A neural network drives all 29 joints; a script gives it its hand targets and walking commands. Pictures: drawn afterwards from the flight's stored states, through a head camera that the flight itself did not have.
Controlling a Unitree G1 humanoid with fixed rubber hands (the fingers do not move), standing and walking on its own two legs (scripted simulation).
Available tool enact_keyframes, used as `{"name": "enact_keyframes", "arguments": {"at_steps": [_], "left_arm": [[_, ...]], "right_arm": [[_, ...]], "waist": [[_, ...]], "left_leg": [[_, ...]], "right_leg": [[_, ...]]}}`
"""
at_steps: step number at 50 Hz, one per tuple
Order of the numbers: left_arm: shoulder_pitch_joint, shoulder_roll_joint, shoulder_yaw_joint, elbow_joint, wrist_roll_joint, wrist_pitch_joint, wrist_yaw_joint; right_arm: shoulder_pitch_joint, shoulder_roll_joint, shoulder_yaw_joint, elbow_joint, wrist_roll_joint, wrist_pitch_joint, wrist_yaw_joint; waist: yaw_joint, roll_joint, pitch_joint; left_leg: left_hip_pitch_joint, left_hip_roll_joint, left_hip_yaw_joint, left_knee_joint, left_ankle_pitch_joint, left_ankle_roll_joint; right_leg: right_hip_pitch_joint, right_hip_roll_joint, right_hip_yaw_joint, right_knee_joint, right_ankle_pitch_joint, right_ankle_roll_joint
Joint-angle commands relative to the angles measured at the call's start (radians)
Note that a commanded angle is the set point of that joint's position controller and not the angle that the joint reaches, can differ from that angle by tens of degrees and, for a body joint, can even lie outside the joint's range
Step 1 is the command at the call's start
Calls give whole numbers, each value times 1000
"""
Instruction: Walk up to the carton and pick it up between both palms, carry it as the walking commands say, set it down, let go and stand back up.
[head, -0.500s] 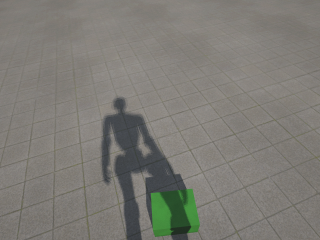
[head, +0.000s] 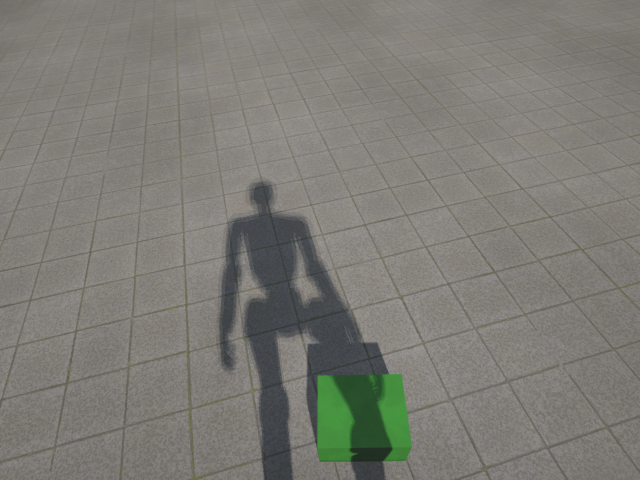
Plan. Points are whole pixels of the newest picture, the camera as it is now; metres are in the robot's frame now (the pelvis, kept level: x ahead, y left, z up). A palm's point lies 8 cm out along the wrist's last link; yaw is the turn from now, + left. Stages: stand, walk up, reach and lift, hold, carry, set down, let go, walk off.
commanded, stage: walk up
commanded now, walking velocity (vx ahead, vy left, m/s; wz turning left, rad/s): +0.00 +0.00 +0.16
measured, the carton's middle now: (360, 417) +0.42 -0.04 -0.70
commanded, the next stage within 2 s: stand in 0.94 s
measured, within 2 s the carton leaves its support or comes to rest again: neither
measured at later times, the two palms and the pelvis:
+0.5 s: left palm out of the picture -0.03 +0.23 -0.14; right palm out of the picture +0.02 -0.22 -0.15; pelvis +0.00 +0.00 +0.00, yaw +2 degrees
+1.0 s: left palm out of the picture -0.03 +0.22 -0.14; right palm out of the picture +0.03 -0.22 -0.15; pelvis +0.00 +0.01 +0.00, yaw +3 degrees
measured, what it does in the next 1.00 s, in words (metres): stands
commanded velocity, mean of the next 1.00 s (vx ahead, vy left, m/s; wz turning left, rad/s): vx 0.00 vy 0.00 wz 0.09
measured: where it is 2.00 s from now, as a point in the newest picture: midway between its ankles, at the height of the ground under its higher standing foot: outside the picture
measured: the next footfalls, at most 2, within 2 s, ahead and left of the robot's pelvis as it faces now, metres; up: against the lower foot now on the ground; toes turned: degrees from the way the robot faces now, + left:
none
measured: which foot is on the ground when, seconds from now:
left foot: down 0.00-1.00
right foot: down 0.00-1.00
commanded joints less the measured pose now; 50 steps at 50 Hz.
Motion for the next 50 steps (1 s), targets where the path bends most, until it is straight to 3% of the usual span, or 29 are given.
{"name": "enact_keyframes", "arguments": {"at_steps": [1,2,6,8,9,10,12,15,16,20,23,25,28,29,30,31,32,33,35,36,38,39,40,42,44,45,46,49,50], "left_arm": [[53,84,19,-42,-3,-5,5],[76,87,17,-42,2,-5,7],[68,94,24,-41,0,-2,7],[77,86,17,-33,-4,-3,6],[73,46,6,-35,5,-8,3],[89,70,9,-18,4,-12,3],[94,96,22,-29,12,-13,6],[53,80,11,-47,6,-4,3],[49,101,15,-43,9,-10,3],[72,96,23,-58,-1,-1,12],[81,81,23,-53,4,9,11],[84,91,23,-61,9,1,5],[89,112,21,-73,1,-12,5],[91,101,25,-64,3,-8,6],[86,102,24,-70,3,-4,9],[103,100,28,-69,3,-3,12],[84,85,21,-71,1,0,7],[70,106,30,-83,5,-4,4],[79,48,13,-71,0,3,-2],[98,43,6,-70,6,4,-4],[77,52,4,-53,8,3,-1],[105,60,14,-60,11,-6,0],[120,42,20,-46,10,-5,0],[109,52,13,-51,9,-8,-2],[88,64,9,-51,6,-12,-3],[79,70,27,-56,6,-6,1],[98,59,21,-51,14,1,-3],[110,78,25,-58,8,-2,-1],[118,70,20,-60,5,-3,5]], "right_arm": [[11,-75,-13,-38,8,-10,-1],[-1,-77,-7,-39,2,-17,2],[56,-75,-17,-37,8,-11,-3],[30,-84,-14,-41,2,-5,-5],[68,-59,-6,-25,5,-7,-5],[52,-69,-12,-22,9,-9,-6],[38,-63,-13,-36,6,-8,-2],[38,-78,-16,-42,2,-6,-4],[67,-87,-19,-34,-4,-6,-2],[52,-75,-12,-37,-2,-3,-4],[43,-66,-12,-52,-4,-4,-4],[73,-83,-13,-60,-3,-9,-3],[50,-96,-18,-60,-3,-16,-4],[35,-90,-22,-58,-5,-17,-4],[48,-92,-20,-72,-2,-14,-2],[52,-77,-17,-69,-4,-15,-3],[51,-97,-21,-76,3,-11,-6],[67,-102,-17,-66,1,-13,-3],[52,-73,-14,-60,0,-17,-9],[67,-88,-14,-59,4,-13,-11],[62,-87,-14,-60,-3,-14,-14],[59,-86,-12,-61,1,-15,-8],[53,-66,-12,-54,4,-14,-8],[65,-75,-7,-73,4,-13,-12],[42,-92,-14,-56,1,-24,-6],[57,-84,-11,-59,2,-22,-4],[45,-104,-16,-70,4,-23,-2],[78,-78,-8,-52,2,-14,-7],[81,-69,-3,-55,-3,-10,-10]], "waist": [[10,52,24],[10,53,12],[-8,-30,27],[0,71,38],[-5,16,25],[2,16,17],[6,-78,-20],[-3,37,52],[-9,-19,37],[13,2,50],[10,7,53],[4,-48,53],[19,-5,-5],[25,47,-10],[11,47,17],[14,16,-24],[13,53,21],[12,-32,-49],[14,39,-4],[13,122,-10],[9,97,67],[17,-17,23],[16,-56,10],[6,28,-27],[2,49,-11],[5,-24,25],[2,-19,19],[8,-43,49],[7,-8,74]], "left_leg": [[-173,98,-85,-126,194,40],[-158,96,-84,-112,228,32],[-160,79,-65,-94,184,19],[-176,102,-103,-120,145,26],[-184,88,-82,-138,129,40],[-180,81,-72,-123,156,28],[-175,48,-32,-75,96,23],[-177,44,-20,-100,88,27],[-178,49,-29,-90,93,22],[-226,50,-44,-58,171,27],[-195,35,-29,-55,95,23],[-210,51,-63,-104,80,30],[-226,68,-76,-84,167,30],[-226,50,-52,-64,165,32],[-234,52,-69,-53,212,29],[-207,56,-63,-48,207,31],[-228,51,-61,-79,218,44],[-188,68,-91,-72,266,58],[-215,84,-140,-136,216,53],[-201,87,-130,-149,166,52],[-227,87,-128,-165,179,40],[-241,85,-143,-154,129,51],[-241,82,-132,-162,75,58],[-198,57,-96,-119,121,49],[-175,55,-76,-126,157,45],[-200,52,-73,-119,174,38],[-205,50,-106,-137,118,40],[-214,39,-68,-103,134,35],[-231,53,-79,-127,94,44]], "right_leg": [[132,-75,85,-37,56,-5],[132,-82,77,-32,134,3],[120,-83,72,-64,23,1],[97,-74,80,-46,19,-2],[147,-79,89,-68,41,0],[155,-91,106,-73,102,3],[164,-107,113,-114,29,-13],[96,-121,127,-129,-43,-15],[97,-124,103,-119,-98,-8],[121,-117,95,-95,-111,-17],[75,-123,116,-128,-139,-10],[100,-108,105,-103,-95,-9],[157,-103,100,-58,-44,-17],[146,-123,120,-81,-89,-31],[154,-137,112,-61,20,-27],[146,-122,90,-50,5,-28],[139,-106,71,-24,-22,-19],[147,-90,60,-5,5,-20],[137,-54,68,-14,52,3],[154,-60,63,-16,52,7],[135,-73,81,-46,57,9],[191,-63,80,-49,66,0],[187,-67,86,-63,39,-5],[176,-112,109,-65,95,-7],[170,-101,106,-71,79,-17],[153,-92,93,-85,55,2],[151,-69,77,-68,44,1],[147,-95,98,-91,3,-3],[130,-88,107,-87,-6,-9]]}}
